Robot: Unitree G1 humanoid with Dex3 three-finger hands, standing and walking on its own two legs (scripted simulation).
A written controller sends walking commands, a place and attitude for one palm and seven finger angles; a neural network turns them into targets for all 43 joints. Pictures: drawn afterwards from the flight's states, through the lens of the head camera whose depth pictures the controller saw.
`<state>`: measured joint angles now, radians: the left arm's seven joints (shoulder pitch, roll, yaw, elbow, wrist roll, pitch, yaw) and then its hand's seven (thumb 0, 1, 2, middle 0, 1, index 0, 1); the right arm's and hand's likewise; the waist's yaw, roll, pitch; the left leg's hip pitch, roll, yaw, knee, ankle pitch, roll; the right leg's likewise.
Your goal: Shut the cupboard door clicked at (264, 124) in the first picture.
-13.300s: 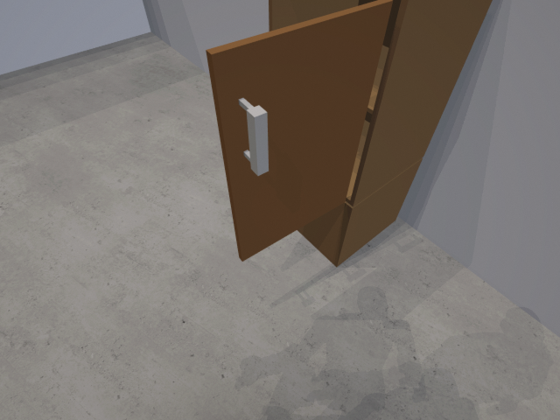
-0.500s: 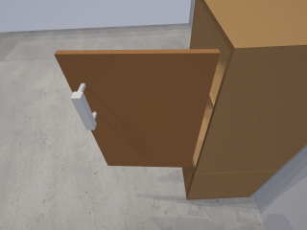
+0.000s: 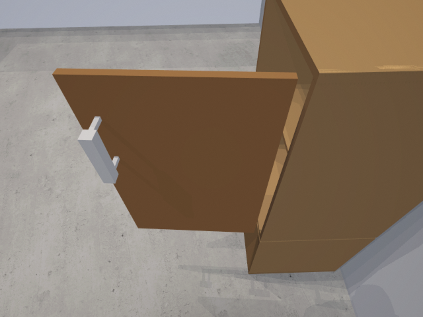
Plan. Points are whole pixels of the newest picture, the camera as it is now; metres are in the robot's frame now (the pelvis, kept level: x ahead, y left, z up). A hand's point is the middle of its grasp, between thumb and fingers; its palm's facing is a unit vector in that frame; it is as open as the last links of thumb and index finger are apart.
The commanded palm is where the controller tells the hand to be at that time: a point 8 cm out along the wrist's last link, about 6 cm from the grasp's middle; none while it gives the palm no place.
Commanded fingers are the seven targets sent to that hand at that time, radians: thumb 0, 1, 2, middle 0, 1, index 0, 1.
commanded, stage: shuffle to correct the standing spot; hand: left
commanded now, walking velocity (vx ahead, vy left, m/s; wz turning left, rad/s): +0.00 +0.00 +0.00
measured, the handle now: (103, 150) +0.40 +0.25 +0.09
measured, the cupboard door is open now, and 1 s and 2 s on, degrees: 86 86 86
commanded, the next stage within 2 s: come to a stop and stand still in 0.24 s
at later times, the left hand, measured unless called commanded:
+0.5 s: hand out of the picture -0.01 +0.22 -0.19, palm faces +0.05 -0.97 -0.24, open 7.4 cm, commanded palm none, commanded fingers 0.00 0.90 0.90 -0.20 -0.30 -0.20 -0.30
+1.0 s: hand out of the picture -0.05 +0.18 -0.18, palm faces +0.03 -0.97 -0.23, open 7.3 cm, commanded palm none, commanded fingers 0.00 0.90 0.90 -0.20 -0.30 -0.20 -0.30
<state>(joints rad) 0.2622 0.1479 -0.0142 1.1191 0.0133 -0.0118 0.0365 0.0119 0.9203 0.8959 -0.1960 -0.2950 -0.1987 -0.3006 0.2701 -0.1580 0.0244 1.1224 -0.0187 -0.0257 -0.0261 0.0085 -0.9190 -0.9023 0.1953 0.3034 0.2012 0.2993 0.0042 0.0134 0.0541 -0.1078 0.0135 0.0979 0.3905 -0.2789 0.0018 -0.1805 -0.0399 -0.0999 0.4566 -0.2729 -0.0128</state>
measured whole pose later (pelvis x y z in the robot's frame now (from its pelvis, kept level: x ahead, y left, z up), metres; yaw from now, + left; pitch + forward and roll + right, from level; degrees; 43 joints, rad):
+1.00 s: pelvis -0.04 +0.01 -0.01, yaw +2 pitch +1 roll +0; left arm 0.31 0.11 -0.01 1.08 0.02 -0.02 0.05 0.02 0.92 0.90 -0.20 -0.30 -0.20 -0.30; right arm 0.32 -0.17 0.01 1.06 -0.02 -0.01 -0.02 0.01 -0.91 -0.90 0.20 0.30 0.20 0.30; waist -0.03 0.06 0.03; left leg -0.28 0.04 0.06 0.57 -0.32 -0.01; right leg -0.16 0.04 -0.08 0.52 -0.39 -0.06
